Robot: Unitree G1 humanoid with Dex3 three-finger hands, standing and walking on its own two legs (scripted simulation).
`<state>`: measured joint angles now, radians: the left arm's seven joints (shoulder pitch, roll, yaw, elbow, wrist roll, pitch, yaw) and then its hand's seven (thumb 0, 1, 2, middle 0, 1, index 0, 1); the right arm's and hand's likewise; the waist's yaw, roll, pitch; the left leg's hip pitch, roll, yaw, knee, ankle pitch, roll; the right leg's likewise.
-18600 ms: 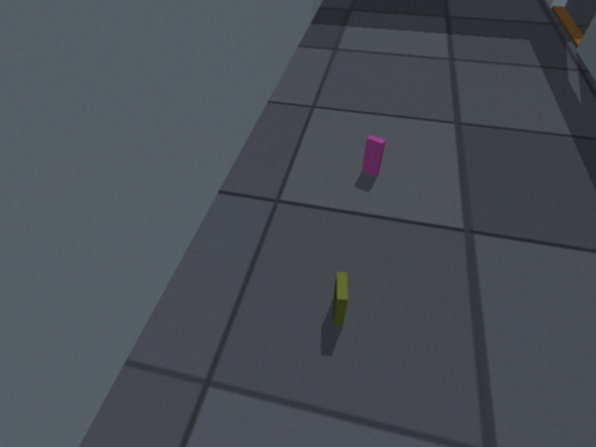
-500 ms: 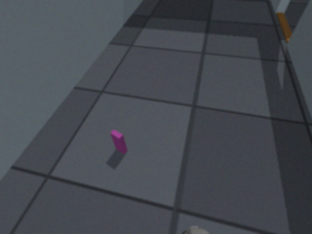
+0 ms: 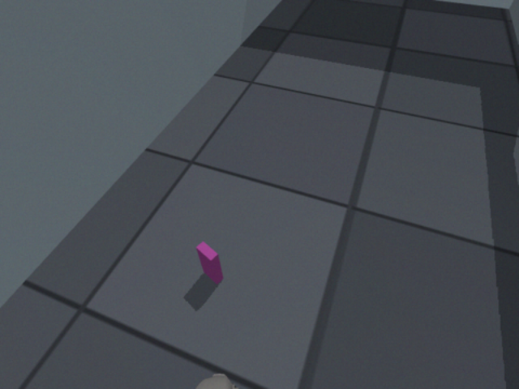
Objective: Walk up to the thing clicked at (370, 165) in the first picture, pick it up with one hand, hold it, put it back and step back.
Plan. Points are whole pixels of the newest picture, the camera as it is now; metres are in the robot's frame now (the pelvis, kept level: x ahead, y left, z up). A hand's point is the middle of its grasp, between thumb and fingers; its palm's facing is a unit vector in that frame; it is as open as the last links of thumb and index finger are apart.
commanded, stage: walk up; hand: left
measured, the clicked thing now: (210, 263) +0.66 +0.25 -0.66
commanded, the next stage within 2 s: none
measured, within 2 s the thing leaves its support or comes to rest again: neither
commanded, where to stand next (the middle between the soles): +0.27 +0.01 m, yaw -1 degrees
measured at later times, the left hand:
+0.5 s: hand (121, 346) +0.22 +0.28 -0.14, palm faces -0.07 -0.90 -0.43, open 7.4 cm
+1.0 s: hand (143, 309) +0.29 +0.27 -0.16, palm faces -0.02 -0.94 -0.33, open 7.4 cm
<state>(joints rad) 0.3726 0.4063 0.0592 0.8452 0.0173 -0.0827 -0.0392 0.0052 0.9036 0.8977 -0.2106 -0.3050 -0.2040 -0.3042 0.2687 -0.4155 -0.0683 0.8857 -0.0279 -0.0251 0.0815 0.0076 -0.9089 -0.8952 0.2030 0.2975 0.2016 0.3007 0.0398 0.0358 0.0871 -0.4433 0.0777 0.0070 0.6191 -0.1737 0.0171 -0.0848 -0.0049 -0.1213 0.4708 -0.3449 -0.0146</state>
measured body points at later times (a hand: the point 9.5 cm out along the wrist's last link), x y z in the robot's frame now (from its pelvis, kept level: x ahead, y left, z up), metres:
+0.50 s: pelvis +0.15 +0.00 -0.01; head +0.17 -0.02 +0.44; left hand +0.22 +0.33 -0.11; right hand +0.19 -0.32 -0.13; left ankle +0.12 +0.13 -0.73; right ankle +0.25 -0.11 -0.74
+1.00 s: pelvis +0.21 +0.01 -0.01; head +0.23 +0.03 +0.44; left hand +0.29 +0.32 -0.14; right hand +0.25 -0.31 -0.12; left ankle +0.25 +0.14 -0.73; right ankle +0.25 -0.11 -0.73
